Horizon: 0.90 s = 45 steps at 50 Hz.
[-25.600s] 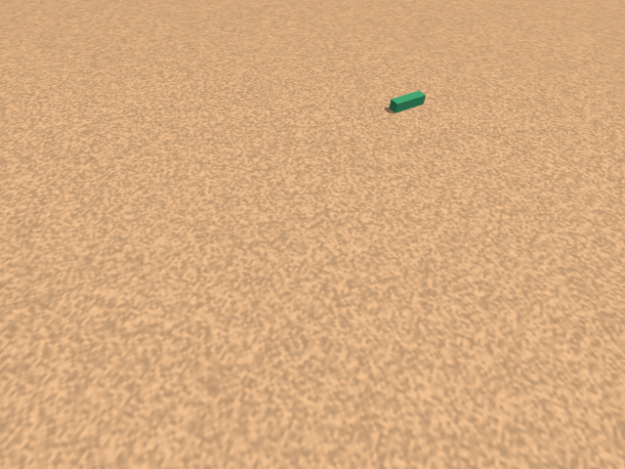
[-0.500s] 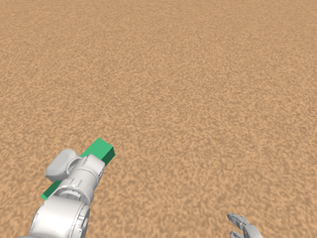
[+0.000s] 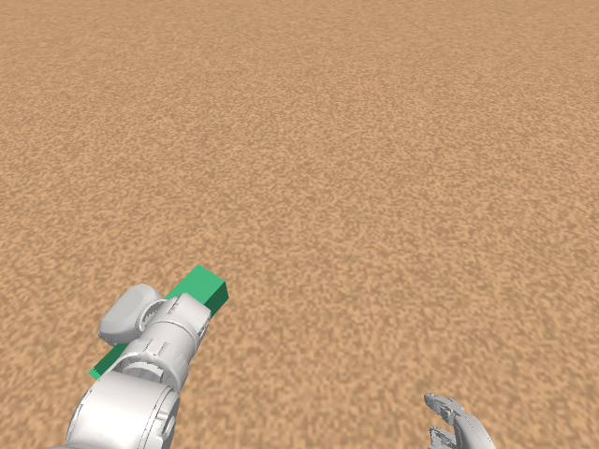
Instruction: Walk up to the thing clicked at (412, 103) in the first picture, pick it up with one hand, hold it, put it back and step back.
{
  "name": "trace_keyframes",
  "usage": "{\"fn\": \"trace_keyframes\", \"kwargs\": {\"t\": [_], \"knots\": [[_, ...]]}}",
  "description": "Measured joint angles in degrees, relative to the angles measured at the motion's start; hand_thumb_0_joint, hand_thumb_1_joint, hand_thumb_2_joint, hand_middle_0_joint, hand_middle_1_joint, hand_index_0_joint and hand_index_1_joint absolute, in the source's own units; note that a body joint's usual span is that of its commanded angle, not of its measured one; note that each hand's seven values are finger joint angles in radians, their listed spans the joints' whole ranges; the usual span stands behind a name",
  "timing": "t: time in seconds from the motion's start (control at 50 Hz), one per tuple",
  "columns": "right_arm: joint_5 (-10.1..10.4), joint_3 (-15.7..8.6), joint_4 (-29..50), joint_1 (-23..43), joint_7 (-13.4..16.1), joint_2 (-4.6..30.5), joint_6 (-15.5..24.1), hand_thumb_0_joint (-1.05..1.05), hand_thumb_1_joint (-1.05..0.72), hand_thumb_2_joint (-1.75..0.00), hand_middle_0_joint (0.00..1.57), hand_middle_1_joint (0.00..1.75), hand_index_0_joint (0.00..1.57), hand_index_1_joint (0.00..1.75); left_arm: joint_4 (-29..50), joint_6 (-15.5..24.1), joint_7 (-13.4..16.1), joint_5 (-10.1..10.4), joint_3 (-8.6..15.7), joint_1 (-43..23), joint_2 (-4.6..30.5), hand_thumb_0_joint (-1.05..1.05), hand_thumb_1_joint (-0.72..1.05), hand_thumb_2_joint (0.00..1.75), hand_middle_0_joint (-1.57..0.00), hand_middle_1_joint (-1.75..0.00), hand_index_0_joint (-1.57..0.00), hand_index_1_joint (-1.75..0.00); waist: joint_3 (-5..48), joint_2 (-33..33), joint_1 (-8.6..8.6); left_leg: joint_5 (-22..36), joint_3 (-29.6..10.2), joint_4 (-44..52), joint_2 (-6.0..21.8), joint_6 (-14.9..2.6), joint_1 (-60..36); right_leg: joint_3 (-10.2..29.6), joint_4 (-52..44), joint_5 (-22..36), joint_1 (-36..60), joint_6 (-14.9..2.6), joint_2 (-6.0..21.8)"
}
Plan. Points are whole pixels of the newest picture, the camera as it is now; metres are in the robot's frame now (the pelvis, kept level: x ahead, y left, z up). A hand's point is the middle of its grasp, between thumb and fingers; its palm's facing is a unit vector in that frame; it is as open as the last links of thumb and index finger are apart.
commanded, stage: hold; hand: left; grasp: from above
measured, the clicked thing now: (167, 330) +0.32 +0.21 -0.09
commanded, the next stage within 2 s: crouch in 0.72 s
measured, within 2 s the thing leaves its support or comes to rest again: neither
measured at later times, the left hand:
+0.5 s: hand (155, 335) +0.29 +0.21 -0.04, palm faces -0.17 -0.40 -0.90, open 9.2 cm
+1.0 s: hand (150, 334) +0.29 +0.22 -0.04, palm faces -0.18 -0.40 -0.90, open 9.2 cm
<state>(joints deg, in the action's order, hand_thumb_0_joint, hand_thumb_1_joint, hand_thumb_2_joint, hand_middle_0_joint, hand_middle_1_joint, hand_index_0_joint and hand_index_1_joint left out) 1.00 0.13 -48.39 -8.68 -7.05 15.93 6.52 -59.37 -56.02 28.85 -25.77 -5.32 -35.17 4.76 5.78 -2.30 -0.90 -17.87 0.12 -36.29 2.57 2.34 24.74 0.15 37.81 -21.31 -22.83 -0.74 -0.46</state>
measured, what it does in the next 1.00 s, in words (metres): stands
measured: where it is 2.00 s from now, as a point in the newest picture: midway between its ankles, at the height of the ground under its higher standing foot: outside the picture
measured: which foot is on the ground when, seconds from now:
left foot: down 0.00-1.00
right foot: down 0.00-1.00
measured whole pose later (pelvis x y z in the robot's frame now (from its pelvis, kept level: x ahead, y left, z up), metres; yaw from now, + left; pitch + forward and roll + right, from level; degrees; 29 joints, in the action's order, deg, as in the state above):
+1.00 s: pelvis -0.01 +0.00 +0.00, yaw +0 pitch +6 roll +0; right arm 1.2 -0.1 -49.0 -7.5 -6.6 15.3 6.9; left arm -59.9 -57.0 29.4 -26.2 -5.5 -36.1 4.7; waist 6.3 -1.7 -0.4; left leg -16.9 0.3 -35.2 2.6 2.1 24.4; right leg 0.4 36.3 -20.1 -22.4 -0.6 -0.5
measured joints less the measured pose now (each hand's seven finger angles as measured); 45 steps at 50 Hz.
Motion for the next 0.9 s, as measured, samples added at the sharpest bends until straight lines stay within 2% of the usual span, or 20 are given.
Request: {"fn": "trace_keyframes", "kwargs": {"t": [0.16,0.32,0.54,0.7,0.9], "knots": [[-0.3,0.0,-0.1,0.5,0.1,0.0,0.2,0.01,-0.9,-0.9,0.2,0.3,0.2,0.3,1.0,0.8,0.8,-0.5,0.0,1.5,-0.8,-0.02,0.06,0.51,-0.7,-0.52,-0.75,-0.59,-0.9,0.4,0.08,0.7,-0.1,0.1,0.2,0.15,0.2,0.0,-0.1,0.6,-0.2,-0.2,-0.2],[-0.2,0.4,-0.2,0.6,0.6,0.0,-0.1,0.01,-0.9,-0.9,0.2,0.3,0.2,0.3,3.4,-0.4,1.7,0.2,-0.4,1.5,-0.5,-0.01,0.07,0.48,-0.7,-0.51,-0.76,-0.58,-1.2,0.3,0.01,1.1,-0.1,0.4,0.4,0.2,-0.3,-0.1,-0.5,1.1,0.3,-0.27,-0.4],[0.2,0.2,-0.7,1.2,0.4,-0.1,0.6,0.01,-0.9,-0.9,0.2,0.3,0.2,0.3,-0.3,-1.2,0.5,0.1,-0.4,-0.9,-0.2,-0.01,0.07,0.49,-0.71,-0.49,-0.77,-0.57,-0.1,0.0,0.11,1.3,0.2,0.8,0.4,0.01,-0.3,0.2,-1.1,1.5,0.3,-0.04,-0.4],[0.0,0.0,-0.6,1.2,0.4,-0.4,0.5,0.01,-0.9,-0.9,0.2,0.3,0.2,0.3,1.7,-0.1,0.5,0.2,0.1,1.2,-0.4,-0.01,0.06,0.5,-0.72,-0.48,-0.78,-0.55,-0.8,0.4,0.31,1.2,0.3,0.8,0.1,-0.18,0.0,0.4,-1.0,1.5,-0.1,0.14,-0.1],[0.3,0.3,-0.1,1.0,0.8,-0.7,0.0,0.02,-0.89,-0.9,0.2,0.3,0.2,0.3,3.6,-1.2,0.4,-0.8,-0.8,0.4,0.6,0.0,0.08,0.46,-0.71,-0.48,-0.78,-0.54,-0.6,0.7,0.36,1.1,0.1,1.1,-0.1,-0.2,-0.6,0.1,-1.4,1.3,0.6,0.16,0.0]]}}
